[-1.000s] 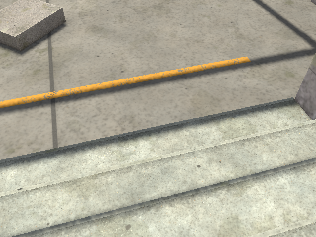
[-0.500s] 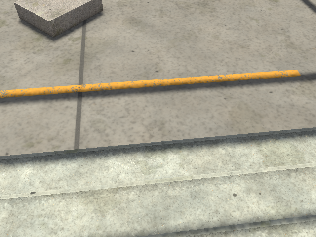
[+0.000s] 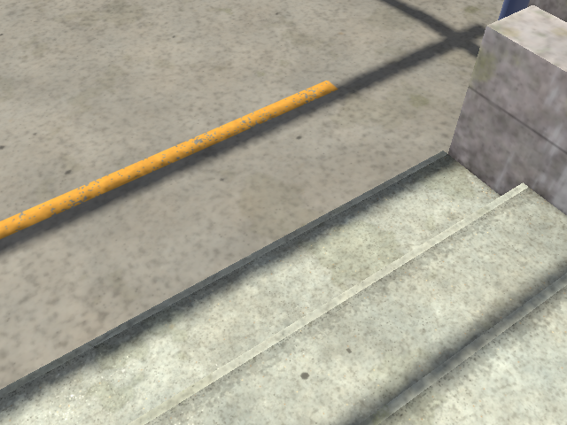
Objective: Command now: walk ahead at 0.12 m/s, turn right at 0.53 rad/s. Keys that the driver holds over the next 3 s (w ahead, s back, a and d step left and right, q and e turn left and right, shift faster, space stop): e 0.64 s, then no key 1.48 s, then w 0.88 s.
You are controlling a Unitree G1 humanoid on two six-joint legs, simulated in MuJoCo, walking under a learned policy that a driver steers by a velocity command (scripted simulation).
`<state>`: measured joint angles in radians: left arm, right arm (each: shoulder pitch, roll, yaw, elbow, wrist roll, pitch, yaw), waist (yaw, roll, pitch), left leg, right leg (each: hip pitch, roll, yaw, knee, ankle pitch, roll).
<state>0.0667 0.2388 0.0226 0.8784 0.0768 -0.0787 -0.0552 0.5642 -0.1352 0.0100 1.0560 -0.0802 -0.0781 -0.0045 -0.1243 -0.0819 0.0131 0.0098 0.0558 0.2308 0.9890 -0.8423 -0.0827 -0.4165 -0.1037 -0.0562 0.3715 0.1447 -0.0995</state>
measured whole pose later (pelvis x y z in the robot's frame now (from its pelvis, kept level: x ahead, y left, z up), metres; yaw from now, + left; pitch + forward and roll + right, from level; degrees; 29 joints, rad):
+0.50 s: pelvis +0.08 +0.06 -0.01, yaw -18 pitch +5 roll -1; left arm 0.31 0.21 0.03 0.71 0.04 -0.07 0.00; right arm 0.33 -0.25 -0.04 0.76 -0.06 -0.05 -0.04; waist -0.02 0.00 -0.05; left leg -0.33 -0.02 0.03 0.50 -0.27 0.07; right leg -0.63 0.10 0.14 0.80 -0.41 0.04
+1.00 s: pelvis +0.05 +0.05 +0.00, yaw -30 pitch +3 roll +0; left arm 0.10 0.19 0.00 0.66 0.01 0.09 0.03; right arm 0.37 -0.19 -0.02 0.81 -0.03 -0.02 -0.02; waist -0.05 -0.04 -0.02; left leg -0.25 0.09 0.20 0.43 -0.22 0.01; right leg -0.78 -0.05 -0.03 1.51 -0.51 -0.01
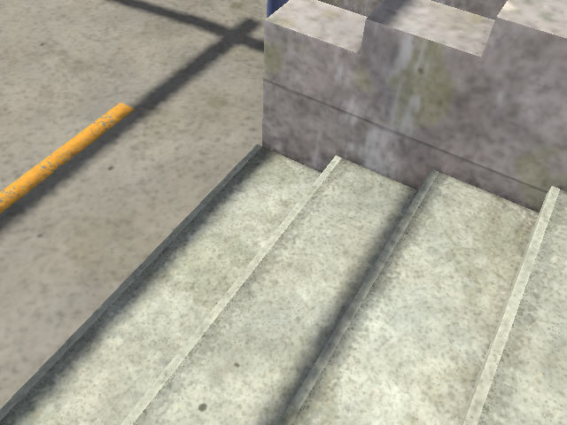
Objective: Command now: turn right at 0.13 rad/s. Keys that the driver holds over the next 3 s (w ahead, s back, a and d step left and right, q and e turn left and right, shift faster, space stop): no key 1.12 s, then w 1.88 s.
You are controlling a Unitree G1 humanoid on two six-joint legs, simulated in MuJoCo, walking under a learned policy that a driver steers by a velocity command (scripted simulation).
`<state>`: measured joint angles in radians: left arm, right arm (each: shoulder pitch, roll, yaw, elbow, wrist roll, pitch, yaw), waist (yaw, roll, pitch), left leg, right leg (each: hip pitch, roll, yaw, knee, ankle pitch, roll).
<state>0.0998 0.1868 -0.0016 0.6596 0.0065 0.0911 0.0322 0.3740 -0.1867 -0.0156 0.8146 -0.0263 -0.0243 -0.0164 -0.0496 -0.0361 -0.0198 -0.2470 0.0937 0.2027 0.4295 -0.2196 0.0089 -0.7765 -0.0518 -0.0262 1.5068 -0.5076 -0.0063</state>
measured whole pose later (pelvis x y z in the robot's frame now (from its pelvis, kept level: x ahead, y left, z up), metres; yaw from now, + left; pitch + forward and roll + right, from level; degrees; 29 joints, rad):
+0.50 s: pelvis -0.04 -0.03 +0.02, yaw +0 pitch -1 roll -2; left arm 0.26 0.18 0.02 0.84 0.03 0.03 0.07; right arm 0.19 -0.21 -0.04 0.79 0.00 0.07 0.03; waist 0.03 0.03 0.06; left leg -0.24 0.00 0.01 0.45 0.00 0.00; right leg -0.59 -0.02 -0.12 1.18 -0.57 -0.07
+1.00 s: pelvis -0.07 -0.08 +0.02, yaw +0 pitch +1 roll +0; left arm 0.20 0.12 -0.03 0.79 0.05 0.03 0.06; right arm 0.37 -0.22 -0.07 0.91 0.00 0.05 -0.01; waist 0.00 0.05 -0.07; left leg -0.34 -0.01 -0.14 0.53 -0.35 0.03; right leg -0.54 0.05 -0.07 1.21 -0.70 -0.09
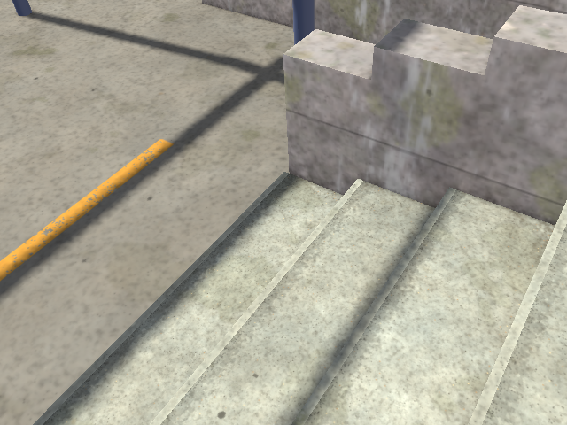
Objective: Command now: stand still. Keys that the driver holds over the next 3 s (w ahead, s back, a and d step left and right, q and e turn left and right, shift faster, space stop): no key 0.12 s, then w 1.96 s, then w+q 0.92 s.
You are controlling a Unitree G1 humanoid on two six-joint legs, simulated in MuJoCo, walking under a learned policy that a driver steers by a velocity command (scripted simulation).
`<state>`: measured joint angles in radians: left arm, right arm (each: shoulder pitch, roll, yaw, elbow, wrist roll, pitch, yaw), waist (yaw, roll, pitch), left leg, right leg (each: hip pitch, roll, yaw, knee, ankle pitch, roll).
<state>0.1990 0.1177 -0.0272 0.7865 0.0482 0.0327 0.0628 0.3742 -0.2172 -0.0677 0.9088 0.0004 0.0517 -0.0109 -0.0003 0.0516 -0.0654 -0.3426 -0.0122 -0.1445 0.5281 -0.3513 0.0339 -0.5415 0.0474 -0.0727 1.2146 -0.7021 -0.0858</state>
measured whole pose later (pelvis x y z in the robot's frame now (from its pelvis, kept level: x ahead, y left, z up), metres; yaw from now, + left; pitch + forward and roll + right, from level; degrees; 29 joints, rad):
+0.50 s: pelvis +0.03 +0.01 +0.07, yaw +0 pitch +2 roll +0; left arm 0.46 0.22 0.09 1.01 0.04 -0.07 0.03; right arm 0.14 -0.24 -0.07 0.84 -0.04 0.04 0.04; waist 0.08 0.02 -0.03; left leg -0.51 0.03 -0.10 0.87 -0.08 -0.03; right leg -0.32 0.04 -0.05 0.76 -0.49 -0.09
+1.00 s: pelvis +0.24 +0.12 -0.03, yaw +1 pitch +0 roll +1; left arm 0.11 0.20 0.05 0.89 0.02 -0.03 -0.02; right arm 0.54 -0.13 0.00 1.05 0.00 -0.07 0.00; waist -0.03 -0.06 0.00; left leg -0.01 -0.09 0.02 0.36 -0.36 0.08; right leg -0.74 -0.06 -0.05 0.91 0.00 -0.04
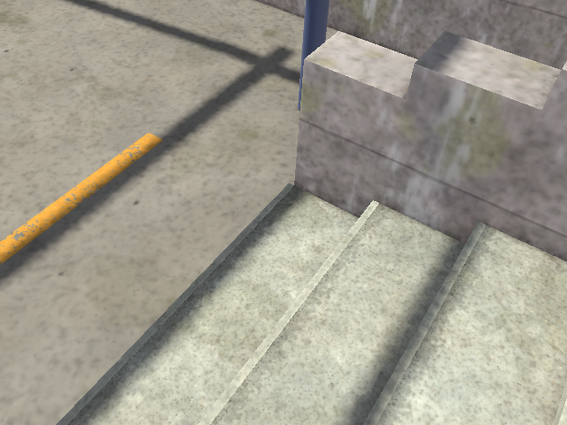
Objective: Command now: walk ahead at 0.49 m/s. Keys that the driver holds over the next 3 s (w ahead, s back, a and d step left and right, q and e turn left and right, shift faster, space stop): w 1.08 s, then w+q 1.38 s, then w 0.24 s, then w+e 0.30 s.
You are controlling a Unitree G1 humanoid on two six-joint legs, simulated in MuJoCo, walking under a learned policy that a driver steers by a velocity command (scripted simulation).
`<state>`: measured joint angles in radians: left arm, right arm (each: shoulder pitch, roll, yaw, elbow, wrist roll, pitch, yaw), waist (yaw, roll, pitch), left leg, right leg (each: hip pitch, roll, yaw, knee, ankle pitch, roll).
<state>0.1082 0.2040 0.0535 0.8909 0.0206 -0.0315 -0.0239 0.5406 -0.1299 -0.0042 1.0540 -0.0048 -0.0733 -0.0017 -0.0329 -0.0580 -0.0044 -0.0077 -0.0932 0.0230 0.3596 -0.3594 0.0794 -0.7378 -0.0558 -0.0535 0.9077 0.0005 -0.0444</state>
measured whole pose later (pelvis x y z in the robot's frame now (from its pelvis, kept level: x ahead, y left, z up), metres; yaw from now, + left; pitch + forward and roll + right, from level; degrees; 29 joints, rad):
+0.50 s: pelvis +0.28 -0.01 +0.00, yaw -1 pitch -1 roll -2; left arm 0.43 0.24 0.06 1.07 0.01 -0.09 0.01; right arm 0.11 -0.27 -0.06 0.82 -0.05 0.00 0.03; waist 0.04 0.04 0.06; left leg -0.59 0.06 -0.09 0.76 0.14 0.05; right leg -0.13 0.10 -0.07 0.48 -0.34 -0.09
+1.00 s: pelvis +0.56 +0.04 -0.11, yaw -1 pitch +0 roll +1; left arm 0.11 0.23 0.05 0.89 0.02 -0.03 -0.01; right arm 0.48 -0.18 -0.02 1.03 -0.01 -0.09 0.01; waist -0.04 -0.04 0.03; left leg -0.06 -0.11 0.01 0.35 -0.28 0.09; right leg -0.68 -0.08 -0.01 0.89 -0.06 -0.03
